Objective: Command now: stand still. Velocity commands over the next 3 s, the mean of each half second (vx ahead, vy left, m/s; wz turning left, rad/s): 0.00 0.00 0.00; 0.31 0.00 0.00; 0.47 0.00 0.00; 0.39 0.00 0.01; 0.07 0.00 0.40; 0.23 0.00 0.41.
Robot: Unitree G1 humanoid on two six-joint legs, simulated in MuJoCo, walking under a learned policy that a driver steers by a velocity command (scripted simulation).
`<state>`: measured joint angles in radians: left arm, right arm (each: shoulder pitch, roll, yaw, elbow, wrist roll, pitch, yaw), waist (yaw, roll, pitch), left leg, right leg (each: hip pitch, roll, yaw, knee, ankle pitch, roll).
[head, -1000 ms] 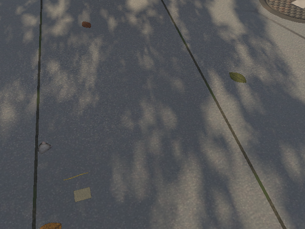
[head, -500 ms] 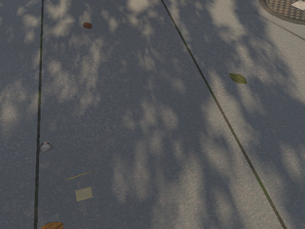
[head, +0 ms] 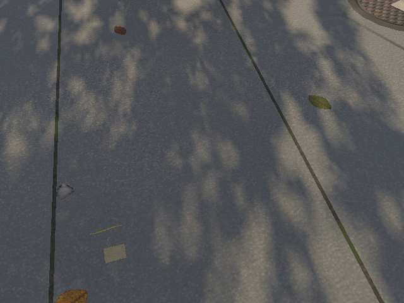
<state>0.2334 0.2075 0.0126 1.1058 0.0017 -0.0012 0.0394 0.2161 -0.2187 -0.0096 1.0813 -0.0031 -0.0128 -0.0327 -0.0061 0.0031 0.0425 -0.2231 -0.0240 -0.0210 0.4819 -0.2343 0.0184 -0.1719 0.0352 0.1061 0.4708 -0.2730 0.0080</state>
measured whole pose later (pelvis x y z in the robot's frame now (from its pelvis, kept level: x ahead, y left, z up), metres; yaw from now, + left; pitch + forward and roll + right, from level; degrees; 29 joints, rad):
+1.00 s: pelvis +0.13 -0.04 +0.01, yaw -1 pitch +2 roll +1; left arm 0.52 0.17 0.01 1.08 0.00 -0.09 0.01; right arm 0.13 -0.27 -0.05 0.94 0.02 -0.09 0.02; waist 0.07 0.04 -0.02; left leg -0.66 0.09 0.01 0.88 -0.10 0.04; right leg 0.03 0.03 0.00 0.21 -0.28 -0.05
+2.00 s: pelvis +0.68 -0.06 +0.01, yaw +0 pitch +1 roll -1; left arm 0.22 0.23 0.04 0.95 0.02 -0.09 -0.02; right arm 0.16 -0.27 -0.05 0.92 0.01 -0.05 -0.02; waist 0.01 0.04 0.05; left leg -0.57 0.08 -0.03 0.90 -0.26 -0.01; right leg -0.22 0.05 -0.08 0.32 -0.13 -0.07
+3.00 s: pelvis +0.85 -0.02 +0.01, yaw +27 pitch +2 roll +1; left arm 0.39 0.25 0.06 0.92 -0.01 -0.08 0.01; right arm 0.16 -0.29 -0.08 0.74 0.01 -0.05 0.00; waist 0.08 0.04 -0.03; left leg -0.59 0.05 -0.04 0.78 -0.12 -0.02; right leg -0.04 -0.02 0.00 0.25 -0.25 0.00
